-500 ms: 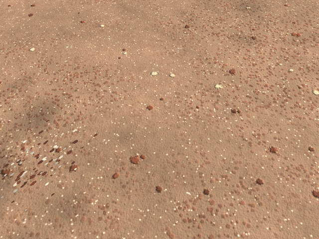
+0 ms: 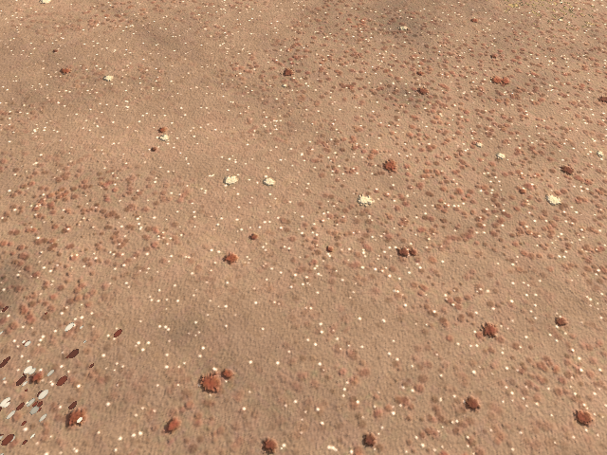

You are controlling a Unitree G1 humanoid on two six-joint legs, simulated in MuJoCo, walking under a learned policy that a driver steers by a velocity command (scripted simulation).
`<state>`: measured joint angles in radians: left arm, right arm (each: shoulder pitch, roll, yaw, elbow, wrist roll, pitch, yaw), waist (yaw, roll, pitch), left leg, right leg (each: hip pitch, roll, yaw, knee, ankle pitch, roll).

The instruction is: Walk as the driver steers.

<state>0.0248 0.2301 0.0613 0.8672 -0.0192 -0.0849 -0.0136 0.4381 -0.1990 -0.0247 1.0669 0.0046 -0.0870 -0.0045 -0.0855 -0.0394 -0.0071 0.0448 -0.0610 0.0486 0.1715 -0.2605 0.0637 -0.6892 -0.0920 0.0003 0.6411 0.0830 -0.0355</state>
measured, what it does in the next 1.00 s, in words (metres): walks ahead: right foot, then left foot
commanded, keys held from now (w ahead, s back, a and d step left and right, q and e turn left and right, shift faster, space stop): w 0.22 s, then no key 0.78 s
